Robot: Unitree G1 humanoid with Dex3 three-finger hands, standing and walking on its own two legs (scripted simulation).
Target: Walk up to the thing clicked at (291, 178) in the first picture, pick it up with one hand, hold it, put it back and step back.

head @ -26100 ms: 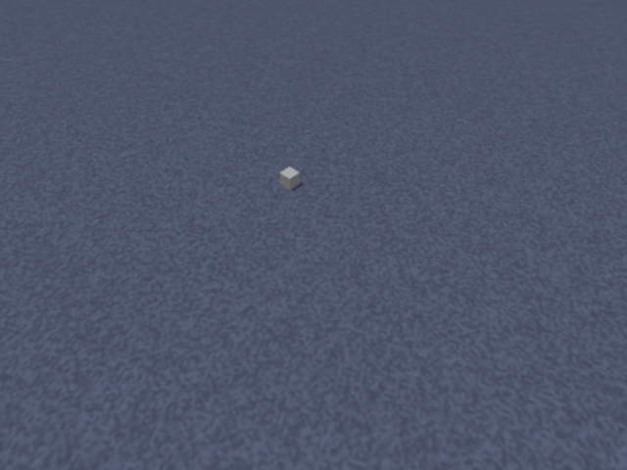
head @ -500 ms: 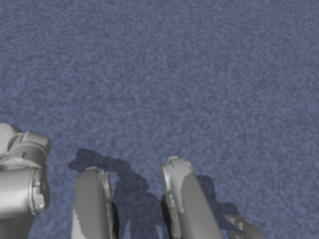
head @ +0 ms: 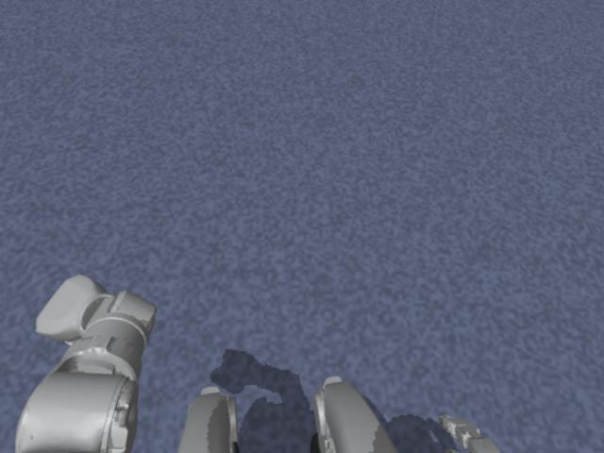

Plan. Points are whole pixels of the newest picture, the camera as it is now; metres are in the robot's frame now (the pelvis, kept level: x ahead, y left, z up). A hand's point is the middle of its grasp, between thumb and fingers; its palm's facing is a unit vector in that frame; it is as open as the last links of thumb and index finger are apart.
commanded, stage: lift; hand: left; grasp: from above
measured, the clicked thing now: (105, 334) +0.34 +0.27 -0.13
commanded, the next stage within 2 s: hold in 0.58 s
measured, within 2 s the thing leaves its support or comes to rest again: neither
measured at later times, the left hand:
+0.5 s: hand (88, 281) +0.36 +0.23 +0.03, palm faces -0.18 -0.43 -0.88, open 9.6 cm
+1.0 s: hand (72, 264) +0.36 +0.23 +0.07, palm faces -0.18 -0.41 -0.89, open 9.6 cm
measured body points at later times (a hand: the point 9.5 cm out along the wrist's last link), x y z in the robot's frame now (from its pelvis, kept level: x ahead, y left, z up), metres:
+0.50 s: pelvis +0.04 +0.00 +0.10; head +0.10 -0.01 +0.54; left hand +0.37 +0.25 +0.08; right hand +0.12 -0.26 -0.04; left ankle +0.07 +0.14 -0.58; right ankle +0.06 -0.10 -0.58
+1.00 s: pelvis +0.05 +0.01 +0.13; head +0.09 +0.00 +0.58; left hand +0.37 +0.25 +0.12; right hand +0.16 -0.25 +0.00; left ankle +0.07 +0.14 -0.58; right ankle +0.06 -0.10 -0.58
